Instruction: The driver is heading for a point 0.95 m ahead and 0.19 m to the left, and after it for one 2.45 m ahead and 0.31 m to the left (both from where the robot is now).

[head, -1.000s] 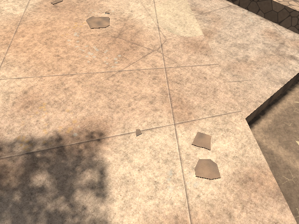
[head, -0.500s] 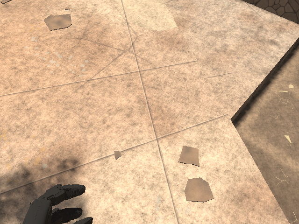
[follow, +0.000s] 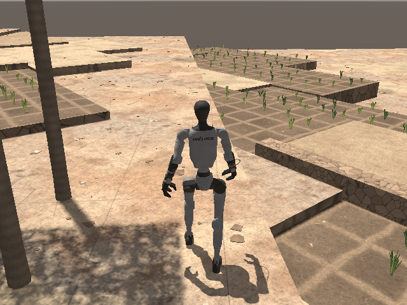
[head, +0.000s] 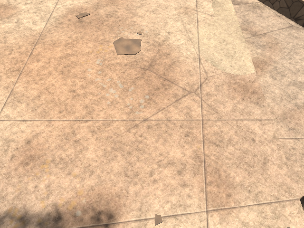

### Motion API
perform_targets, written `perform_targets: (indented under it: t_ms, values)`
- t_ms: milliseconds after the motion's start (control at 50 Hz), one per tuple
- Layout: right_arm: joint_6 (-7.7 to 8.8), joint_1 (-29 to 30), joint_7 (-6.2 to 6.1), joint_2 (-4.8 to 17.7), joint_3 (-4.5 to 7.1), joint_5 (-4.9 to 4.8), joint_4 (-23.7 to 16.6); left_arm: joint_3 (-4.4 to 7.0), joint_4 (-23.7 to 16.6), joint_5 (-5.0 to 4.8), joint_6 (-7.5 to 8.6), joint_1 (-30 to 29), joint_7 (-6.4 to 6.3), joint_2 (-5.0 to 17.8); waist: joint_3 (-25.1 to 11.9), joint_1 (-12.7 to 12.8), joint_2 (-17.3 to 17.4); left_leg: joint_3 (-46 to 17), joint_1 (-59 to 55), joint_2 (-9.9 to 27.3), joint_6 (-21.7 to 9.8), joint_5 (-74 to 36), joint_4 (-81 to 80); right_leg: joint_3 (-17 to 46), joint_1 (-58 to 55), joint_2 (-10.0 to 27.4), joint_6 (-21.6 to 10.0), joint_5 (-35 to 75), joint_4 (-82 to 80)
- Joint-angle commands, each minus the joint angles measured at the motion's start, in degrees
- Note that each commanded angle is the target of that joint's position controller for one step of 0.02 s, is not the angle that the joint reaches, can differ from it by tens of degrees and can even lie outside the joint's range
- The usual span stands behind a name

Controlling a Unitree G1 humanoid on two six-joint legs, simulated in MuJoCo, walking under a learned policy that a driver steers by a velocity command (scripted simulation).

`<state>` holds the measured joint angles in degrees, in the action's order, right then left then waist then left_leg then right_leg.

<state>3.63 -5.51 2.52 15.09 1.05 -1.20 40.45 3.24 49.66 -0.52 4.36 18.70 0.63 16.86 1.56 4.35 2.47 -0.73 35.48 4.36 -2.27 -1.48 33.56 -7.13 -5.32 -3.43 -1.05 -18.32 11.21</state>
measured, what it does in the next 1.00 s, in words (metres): walks ahead, turning left: left foot, then right foot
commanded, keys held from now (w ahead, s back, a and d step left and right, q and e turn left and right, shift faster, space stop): w+q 0.48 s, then w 0.52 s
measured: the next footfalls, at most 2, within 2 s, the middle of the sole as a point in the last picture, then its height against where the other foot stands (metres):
left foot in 0.06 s outside the picture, level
right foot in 0.56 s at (175, 214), level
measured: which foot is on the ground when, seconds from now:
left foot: up 0.00-0.04, down 0.06-0.58, up 0.60-1.00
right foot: down 0.00-0.08, up 0.10-0.54, down 0.56-1.00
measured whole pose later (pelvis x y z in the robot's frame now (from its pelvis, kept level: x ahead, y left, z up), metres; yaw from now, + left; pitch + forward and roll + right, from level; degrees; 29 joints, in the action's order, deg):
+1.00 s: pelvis +0.56 +0.11 +0.00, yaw +22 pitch +2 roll -2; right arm 4.3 -2.4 2.0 14.9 1.3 -0.9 36.0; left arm 3.0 49.9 -1.4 3.7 23.6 0.6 16.8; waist 1.1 6.7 1.7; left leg -1.3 31.9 2.8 -1.3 2.1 30.9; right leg -0.6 -1.4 -1.4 -0.2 -18.7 15.0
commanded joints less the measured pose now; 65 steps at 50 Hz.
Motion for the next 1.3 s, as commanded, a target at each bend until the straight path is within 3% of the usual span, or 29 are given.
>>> perform_targets:
  t_ms: [20,60,80,100,120,140,160,200,260,380,480,540,560,580,600,620,660,680,820,960,1000,1040,1060,1080,1100,1120,1140,1200,1300]
  values:
    - [0.71,2.8,0.91,6.6,2.2,0.23,-6.0,2.68,-2.4,-0.2,-0.98,-0.7,-0.96,10.9,-0.2,-2.6,-6.1,3.1,-1.9,-2.9,-2.8,7.9,-0.5,2.5,-2.5,18.3,-6.7,44.4,7.1]
    - [0.23,-12.3,0.25,11.7,5.23,0.09,-2.7,2.32,-3.6,0.23,-2.06,-1.6,-1.98,10.4,-9.2,-10.4,-4.7,4.2,-23.5,-6.9,-6.1,6.7,-2.8,-1.4,4.5,14.7,-3.4,52.8,28.7]
    - [-0.17,-19.6,-0.65,18.7,7.29,0.56,-2.1,0.62,-6.3,1.3,-1.15,2.7,-2.01,6.0,-17.2,-10.5,5.6,-18.2,-46.9,6.4,-14.1,7.8,-2.3,-2.5,26.4,9.1,0.0,31.8,50.9]
    - [0.01,-19.0,-0.53,17.7,6.72,-0.52,-2.9,-0.91,-6.8,1.9,0.83,3.4,-1.01,2.7,-24.0,-8.5,12.0,-45.7,-58.7,15.1,-21.7,16.1,-13.0,6.8,43.1,-1.3,2.1,-12.9,65.4]
    - [0.17,-18.8,-0.52,13.5,5.38,0.09,-3.2,0.46,-7.8,-0.25,2.66,-1.3,0.12,8.1,-21.3,-10.9,7.2,-42.6,-57.5,14.2,-18.8,20.2,-15.7,14.1,49.5,2.6,0.6,-11.6,68.5]
    - [0.31,-16.3,-0.74,11.6,4.93,0.5,-3.5,0.32,-9.3,-1.58,3.61,-5.5,0.48,8.4,-13.8,-10.3,3.7,-34.3,-50.2,12.0,-16.5,17.5,-15.9,13.0,51.0,5.0,-0.5,-7.3,66.3]
    - [0.37,-12.8,-0.79,10.7,4.65,0.63,-4.0,0.18,-9.7,-0.76,3.94,-7.1,0.2,7.7,-8.2,-8.0,-1.7,-28.0,-41.0,9.7,-15.1,11.1,-16.7,12.3,49.5,7.3,-0.5,-3.6,60.6]
    - [0.42,-8.6,-1.05,8.7,3.94,1.39,-5.7,0.82,-9.6,0.93,2.9,-6.5,-0.26,8.0,-5.1,-4.4,-0.5,-22.4,-30.5,6.5,-14.2,1.6,-19.0,12.4,42.4,9.5,0.6,0.2,53.9]
    - [0.7,-8.7,-1.79,9.8,4.41,0.83,-5.6,0.57,-9.9,1.58,1.3,-5.9,-0.6,6.0,-3.8,-3.2,0.1,-17.9,-24.3,4.6,-15.1,-4.7,-21.1,10.9,40.4,9.0,3.6,3.7,47.7]
    - [-0.18,-13.7,-3.39,11.6,5.08,0.1,-3.3,-0.43,-13.3,1.02,1.64,-18.7,-0.2,3.4,-1.3,-7.8,1.8,-14.0,-20.6,0.2,-10.3,2.7,-20.0,10.0,35.6,4.6,5.2,23.4,23.9]
    - [-1.16,-16.3,-3.81,11.0,5.16,-0.32,-1.7,0.59,-14.7,0.24,2.83,-21.7,0.83,6.0,-1.2,-8.0,3.2,-21.9,-28.0,3.3,-9.1,5.8,-13.8,12.5,33.6,3.3,3.1,19.4,16.5]
    - [-1.57,-15.3,-3.76,8.9,4.57,0.28,-1.5,1.92,-12.3,0.63,3.68,-12.8,0.64,7.8,-4.7,-3.7,4.8,-21.3,-29.7,1.9,-6.9,-2.6,-5.8,9.8,21.8,3.4,-0.7,16.7,12.9]
    - [-1.38,-15.1,-3.47,6.2,3.45,0.82,-2.2,2.64,-11.5,1.56,3.93,-5.5,0.25,9.9,-11.5,-0.3,2.4,-18.2,-25.2,-0.8,-5.0,-1.0,5.9,15.1,8.7,9.5,-4.1,16.1,14.9]
    - [-0.79,-22.5,-3.36,2.8,2.26,0.39,-2.6,3.98,-10.3,2.3,3.45,2.0,0.02,14.8,-20.2,-1.1,-10.5,-11.2,-7.7,-8.7,-0.4,16.2,25.2,35.5,-12.5,21.7,-13.0,11.5,14.9]
    - [-0.26,-25.0,-3.39,4.5,2.15,-0.73,-2.3,4.12,-7.7,0.39,2.75,5.4,0.74,13.4,-20.6,-1.0,-20.0,-9.6,5.4,-9.6,1.1,35.4,36.5,53.7,-16.5,27.2,-17.3,-4.3,7.5]
    - [-0.15,-19.2,-3.36,9.5,3.3,-1.1,-2.1,2.88,-8.6,-0.45,2.55,2.7,0.7,8.7,-11.8,0.5,-11.8,-11.3,9.9,-6.4,1.1,31.5,40.4,49.1,-9.7,25.0,-14.7,-12.4,5.3]
    - [-0.05,-9.7,-3.21,9.5,3.41,0.42,-4.4,1.58,-9.1,0.61,1.8,-2.9,0.57,5.7,-1.9,-0.6,-5.4,-7.6,8.8,-2.7,1.0,24.0,37.1,35.1,4.6,20.0,-12.0,-2.7,3.2]
    - [0.09,-9.1,-2.94,8.6,3.48,0.86,-4.7,1.13,-8.9,1.02,1.79,-4.2,0.5,4.7,-0.6,-2.2,-6.2,-7.2,6.5,-0.8,1.0,21.6,33.7,31.2,8.7,18.1,-11.5,2.4,2.0]
    - [0.76,-3.4,-1.98,3.1,1.35,1.13,-6.2,1.87,-6.3,-0.09,1.73,-2.3,0.05,8.1,-0.5,-2.2,-6.8,-1.9,1.2,1.3,2.6,8.7,12.5,17.1,13.7,14.6,-11.8,20.6,-2.6]
    - [1.6,6.9,-0.48,4.2,1.58,0.03,-9.2,1.9,-2.7,-1.15,-0.01,4.1,-0.15,9.6,1.4,0.5,-6.9,-0.3,-3.6,-1.6,1.0,2.3,-2.3,15.0,7.9,16.8,-9.0,22.1,0.2]
    - [1.77,4.9,-0.31,5.6,2.24,0.18,-9.0,2.17,-2.2,-1.1,-0.66,3.8,-0.46,10.7,0.2,-1.8,-7.5,0.5,-8.1,-2.8,-0.6,5.5,-4.7,14.7,5.4,17.5,-7.7,29.2,4.0]
    - [1.54,-7.8,-1.01,9.6,4.44,0.77,-5.3,1.59,-2.5,-0.82,-0.99,3.1,-0.72,9.7,-8.0,-8.5,-6.1,1.7,-27.8,-3.8,-3.7,4.7,-6.7,10.3,9.5,13.2,-5.1,40.2,19.6]
    - [1.12,-18.5,-1.75,14.2,5.65,1.49,-3.7,0.14,-4.4,0.93,-0.68,2.9,-0.87,6.4,-16.9,-12.3,1.3,-11.6,-44.8,8.1,-7.9,1.8,-4.6,7.6,21.3,9.7,-2.8,23.7,38.1]
    - [0.77,-19.7,-1.34,17.1,6.09,1.37,-2.7,-1.5,-5.0,0.31,0.42,9.6,-0.53,0.8,-23.0,-8.5,16.2,-36.6,-58.6,18.5,-16.1,14.7,-11.4,8.5,41.3,0.9,0.0,-13.1,54.9]
    - [0.67,-19.2,-1.28,11.3,4.71,0.88,-3.1,-0.05,-4.3,-1.03,1.1,5.9,-0.23,7.1,-18.9,-10.8,8.7,-37.3,-55.4,17.3,-14.2,22.2,-14.7,14.1,47.6,3.8,-0.5,-14.5,60.7]
    - [0.83,-15.7,-1.4,9.6,4.03,0.82,-3.2,0.64,-5.7,-2.14,1.43,0.9,0.01,8.9,-11.1,-10.3,5.9,-28.8,-48.4,15.7,-12.1,19.7,-15.9,13.4,50.0,6.0,-1.0,-9.1,60.8]
    - [1.01,-12.1,-1.33,8.5,3.62,1.18,-3.4,0.53,-5.9,-1.83,1.33,-1.3,-0.19,8.0,-7.4,-8.5,2.0,-22.8,-41.2,13.3,-11.0,14.1,-17.4,12.3,48.0,8.3,-0.7,-4.3,58.6]
    - [2.27,-7.5,-1.02,5.9,3.24,1.97,-2.6,0.65,-5.0,-1.14,-0.54,0.3,-0.28,5.2,-3.4,-4.4,3.3,-12.6,-29.5,9.8,-10.2,5.9,-23.1,12.8,40.9,10.9,0.7,2.3,54.0]
    - [3.35,-8.1,-1.84,7.3,4.05,2.32,0.6,0.66,-6.6,-0.75,-1.86,-4.1,-0.39,3.3,0.1,-4.1,0.7,-2.1,-28.2,9.4,-9.8,-2.2,-26.6,14.7,45.3,10.3,2.2,13.5,45.1]
Keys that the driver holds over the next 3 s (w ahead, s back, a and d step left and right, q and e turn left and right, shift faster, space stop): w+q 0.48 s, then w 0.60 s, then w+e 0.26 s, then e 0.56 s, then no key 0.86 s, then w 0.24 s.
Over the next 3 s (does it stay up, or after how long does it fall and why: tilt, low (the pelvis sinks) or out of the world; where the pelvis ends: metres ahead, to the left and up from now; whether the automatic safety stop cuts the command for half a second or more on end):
stays up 0.97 0.27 0.00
